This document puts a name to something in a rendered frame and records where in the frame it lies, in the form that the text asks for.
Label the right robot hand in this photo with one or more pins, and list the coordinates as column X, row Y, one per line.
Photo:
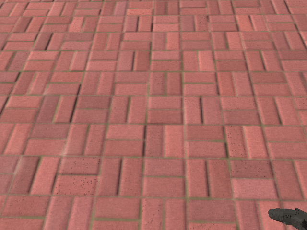
column 297, row 218

